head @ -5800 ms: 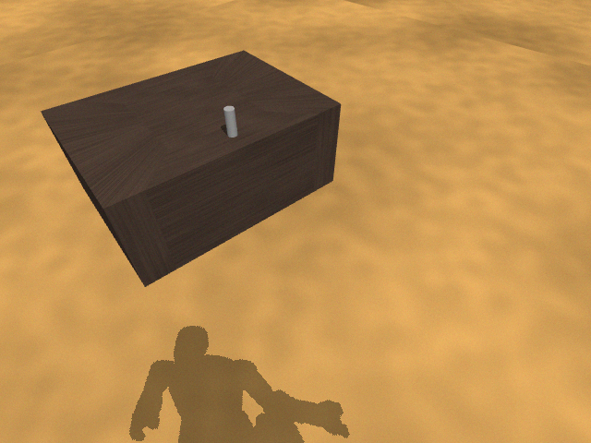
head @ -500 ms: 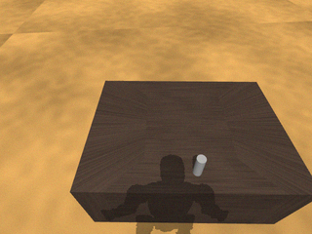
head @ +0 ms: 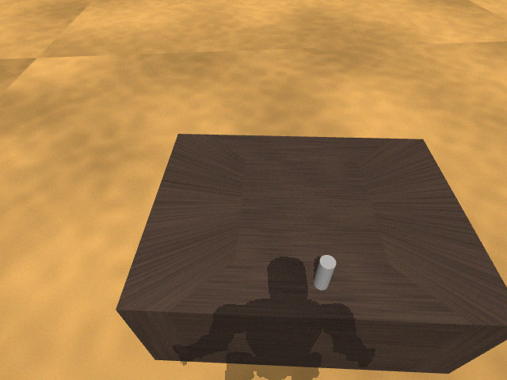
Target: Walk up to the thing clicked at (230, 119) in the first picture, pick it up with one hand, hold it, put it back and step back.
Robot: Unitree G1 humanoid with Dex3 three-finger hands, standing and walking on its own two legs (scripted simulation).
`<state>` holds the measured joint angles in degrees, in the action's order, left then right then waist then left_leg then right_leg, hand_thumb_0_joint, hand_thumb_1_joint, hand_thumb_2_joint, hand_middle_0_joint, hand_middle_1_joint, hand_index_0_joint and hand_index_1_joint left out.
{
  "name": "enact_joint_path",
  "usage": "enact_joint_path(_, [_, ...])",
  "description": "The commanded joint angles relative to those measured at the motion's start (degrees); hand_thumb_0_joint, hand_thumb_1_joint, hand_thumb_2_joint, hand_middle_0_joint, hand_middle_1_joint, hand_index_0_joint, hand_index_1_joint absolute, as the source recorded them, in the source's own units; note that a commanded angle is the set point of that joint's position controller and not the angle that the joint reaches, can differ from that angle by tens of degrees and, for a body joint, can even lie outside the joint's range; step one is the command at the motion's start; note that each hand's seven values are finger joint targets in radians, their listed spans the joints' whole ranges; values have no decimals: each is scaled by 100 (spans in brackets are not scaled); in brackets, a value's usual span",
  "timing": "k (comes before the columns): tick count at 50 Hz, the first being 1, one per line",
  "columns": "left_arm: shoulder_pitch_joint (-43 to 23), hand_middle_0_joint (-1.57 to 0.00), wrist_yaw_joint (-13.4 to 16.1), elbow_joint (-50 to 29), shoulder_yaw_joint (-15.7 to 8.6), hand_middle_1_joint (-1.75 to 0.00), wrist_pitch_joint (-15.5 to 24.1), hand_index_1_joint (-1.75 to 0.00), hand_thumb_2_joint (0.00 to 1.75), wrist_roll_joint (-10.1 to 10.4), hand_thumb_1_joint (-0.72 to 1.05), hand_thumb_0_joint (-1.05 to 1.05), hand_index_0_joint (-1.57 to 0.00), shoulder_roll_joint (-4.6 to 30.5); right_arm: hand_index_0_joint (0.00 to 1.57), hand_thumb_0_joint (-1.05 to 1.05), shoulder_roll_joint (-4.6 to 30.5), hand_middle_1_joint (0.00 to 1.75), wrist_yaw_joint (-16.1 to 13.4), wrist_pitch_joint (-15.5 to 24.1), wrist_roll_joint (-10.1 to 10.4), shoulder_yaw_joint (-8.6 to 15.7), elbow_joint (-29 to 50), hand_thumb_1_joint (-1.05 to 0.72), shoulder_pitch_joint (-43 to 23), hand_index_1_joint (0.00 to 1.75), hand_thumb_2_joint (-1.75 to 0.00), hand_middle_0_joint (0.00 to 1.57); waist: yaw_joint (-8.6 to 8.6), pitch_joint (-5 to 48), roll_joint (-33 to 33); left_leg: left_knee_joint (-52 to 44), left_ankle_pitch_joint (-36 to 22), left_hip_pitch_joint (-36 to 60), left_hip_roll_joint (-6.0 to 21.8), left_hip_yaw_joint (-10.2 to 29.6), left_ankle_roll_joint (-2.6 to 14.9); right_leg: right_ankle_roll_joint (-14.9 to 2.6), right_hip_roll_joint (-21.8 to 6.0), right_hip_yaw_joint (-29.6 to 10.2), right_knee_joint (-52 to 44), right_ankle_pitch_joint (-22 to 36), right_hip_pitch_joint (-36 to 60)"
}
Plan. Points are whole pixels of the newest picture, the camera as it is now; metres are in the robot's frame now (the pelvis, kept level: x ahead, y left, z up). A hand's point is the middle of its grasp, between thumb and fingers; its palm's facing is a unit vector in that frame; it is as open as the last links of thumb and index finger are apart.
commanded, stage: stand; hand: right
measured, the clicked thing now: (324, 273) +0.46 -0.18 -0.28
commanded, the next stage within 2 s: go down in 1.58 s
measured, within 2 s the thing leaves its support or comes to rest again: neither
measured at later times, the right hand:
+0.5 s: hand out of the picture +0.06 -0.26 -0.16, palm faces -0.02 +0.94 -0.33, open 7.3 cm
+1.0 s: hand out of the picture +0.07 -0.26 -0.16, palm faces -0.03 +0.94 -0.33, open 7.3 cm
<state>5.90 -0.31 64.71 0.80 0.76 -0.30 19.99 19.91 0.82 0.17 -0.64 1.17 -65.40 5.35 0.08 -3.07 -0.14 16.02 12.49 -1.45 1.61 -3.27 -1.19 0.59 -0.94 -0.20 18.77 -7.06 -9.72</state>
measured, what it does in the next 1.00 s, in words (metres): stands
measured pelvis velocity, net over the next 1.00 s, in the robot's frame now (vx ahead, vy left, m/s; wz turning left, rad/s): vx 0.01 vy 0.00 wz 0.01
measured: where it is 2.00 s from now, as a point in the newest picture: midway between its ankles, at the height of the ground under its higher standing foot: outside the picture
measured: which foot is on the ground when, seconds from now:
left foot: down 0.00-1.00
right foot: down 0.00-1.00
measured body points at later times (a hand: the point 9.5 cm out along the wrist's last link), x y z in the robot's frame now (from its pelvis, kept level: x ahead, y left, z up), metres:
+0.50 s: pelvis +0.00 -0.01 +0.00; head +0.01 -0.01 +0.45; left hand +0.08 +0.29 -0.13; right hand +0.06 -0.31 -0.14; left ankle -0.04 +0.13 -0.75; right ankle +0.04 -0.12 -0.75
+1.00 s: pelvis +0.01 +0.00 +0.00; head +0.02 -0.01 +0.45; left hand +0.08 +0.30 -0.13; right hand +0.08 -0.30 -0.14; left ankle -0.04 +0.13 -0.75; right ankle +0.04 -0.12 -0.75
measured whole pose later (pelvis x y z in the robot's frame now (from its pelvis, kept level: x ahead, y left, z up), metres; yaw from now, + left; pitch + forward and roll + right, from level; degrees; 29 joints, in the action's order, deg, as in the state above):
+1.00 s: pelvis +0.01 +0.00 +0.00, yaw +1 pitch -2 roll +0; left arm 5.6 -0.5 65.1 0.9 0.9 -0.2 20.1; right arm 20.1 0.6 0.4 -0.7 0.4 -64.7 7.2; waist 0.0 -2.8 -0.1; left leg 16.7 13.2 -1.9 2.1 -2.6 -1.6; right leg 0.2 -0.6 0.5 19.2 -7.8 -9.8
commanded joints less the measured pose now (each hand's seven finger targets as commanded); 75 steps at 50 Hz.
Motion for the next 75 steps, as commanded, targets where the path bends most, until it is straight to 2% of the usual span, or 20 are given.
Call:
enact_joint_path(1, [-277,-20,95,-322,-265,-30,114,-30,90,-14,90,0,-20,1281,20,0,1172,30,-77,105,3,216,300,-90,-175,30,-90,20,24,438,134,-255,-327,-231,630,478,156,-138,-624,-595,-285,374,252])
enact_joint_path(6, [-241,-20,94,-318,-255,-30,127,-30,90,-16,90,0,-20,1259,20,0,1203,30,-81,113,6,210,301,-90,-143,30,-90,20,22,517,24,-205,-537,-188,660,493,171,-162,-644,-583,-228,763,282])
enact_joint_path(10, [-242,-20,90,-294,-261,-30,118,-30,90,-3,90,0,-20,1305,20,0,1163,30,-83,104,2,192,289,-90,-65,30,-90,20,21,418,120,-193,-358,-283,637,498,161,-158,-630,-609,-278,456,259])
enact_joint_path(17, [-283,-20,82,-304,-260,-30,104,-30,90,2,90,0,-20,1271,20,0,1210,30,-101,122,-12,180,304,-90,-24,30,-90,20,16,441,-43,-226,-536,-346,679,501,151,-210,-657,-605,-189,759,332])
enact_joint_path(19, [-217,-20,79,-282,-244,-30,108,-30,90,-3,90,0,-20,1241,20,0,1223,30,-94,124,8,183,299,-90,-55,30,-90,20,-18,443,-33,-205,-520,-320,680,514,160,-187,-632,-571,-209,674,334])
enact_joint_path(20, [-267,-20,79,-285,-251,-30,107,-30,90,-3,90,0,-20,1289,20,0,1176,30,-92,124,4,165,303,-90,17,30,-90,20,18,448,85,-215,-485,-345,675,509,154,-195,-639,-583,-204,598,365])
enact_joint_path(24, [-276,-20,79,-295,-246,-30,111,-30,90,-9,90,0,-20,1266,20,0,1226,30,-103,123,-4,174,312,-90,11,30,-90,20,12,454,74,-193,-491,-318,682,507,169,-195,-657,-605,-212,686,324])
enact_joint_path(28, [-279,-20,82,-290,-245,-30,104,-30,90,-9,90,0,-20,1269,20,0,1221,30,-97,111,-1,176,318,-90,21,30,-90,20,1,434,19,-184,-411,-344,678,527,169,-188,-626,-573,-228,408,315])
enact_joint_path(29, [-275,-20,77,-289,-237,-30,102,-30,90,-13,90,0,-20,1247,20,0,1235,30,-101,111,1,178,326,-90,12,30,-90,20,15,457,35,-177,-468,-333,697,514,182,-210,-651,-591,-217,615,323])
enact_joint_path(32, [-254,-20,77,-290,-246,-30,113,-30,90,-16,90,0,-20,1267,20,0,1226,30,-104,129,-2,165,334,-90,52,30,-90,20,19,474,-29,-218,-518,-358,683,510,166,-205,-656,-580,-181,765,384])
enact_joint_path(36, [-280,-20,77,-281,-248,-30,109,-30,90,-3,90,0,-20,1262,20,0,1218,30,-109,133,4,155,333,-90,36,30,-90,20,2,457,27,-204,-620,-305,701,534,158,-192,-628,-529,-162,704,350])
enact_joint_path(47, [-285,-20,78,-275,-239,-30,111,-30,90,1,90,0,-20,1243,20,0,1217,30,-120,131,0,145,358,-90,71,30,-90,20,22,469,-29,-212,-792,-328,707,509,158,-211,-678,-535,-114,1087,452])
enact_joint_path(49, [-198,-20,76,-252,-232,-30,109,-30,90,1,90,0,-20,1230,20,0,1222,30,-118,138,7,145,357,-90,26,30,-90,20,-18,471,-40,-220,-805,-281,701,528,143,-184,-634,-485,-123,930,404])
enact_joint_path(52, [-260,-20,85,-278,-243,-30,113,-30,90,-13,90,0,-20,1269,20,0,1200,30,-116,127,-3,150,367,-90,61,30,-90,20,12,496,54,-214,-728,-306,704,520,157,-190,-650,-504,-144,847,444])
enact_joint_path(63, [-234,-20,81,-283,-247,-30,108,-30,90,-11,90,0,-20,1239,20,0,1250,30,-124,144,9,155,374,-90,20,30,-90,20,2,534,-61,-239,-887,-244,728,540,160,-209,-673,-499,-119,1085,487])
enact_joint_path(68, [-253,-20,77,-276,-255,-30,94,-30,90,-7,90,0,-20,1263,20,0,1207,30,-134,141,-6,138,370,-90,76,30,-90,20,-3,469,-14,-273,-800,-280,713,539,140,-203,-663,-494,-123,828,411])
enact_joint_path(71, [-236,-20,85,-284,-245,-30,111,-30,90,-22,90,0,-20,1235,20,0,1228,30,-125,130,0,154,394,-90,30,30,-90,20,8,516,29,-226,-813,-270,713,519,180,-198,-673,-485,-137,1007,438])
enact_joint_path(75, [-223,-20,86,-278,-245,-30,114,-30,90,-11,90,0,-20,1250,20,0,1223,30,-119,125,-3,156,373,-90,61,30,-90,20,8,499,20,-221,-743,-253,702,527,163,-204,-673,-487,-132,933,434])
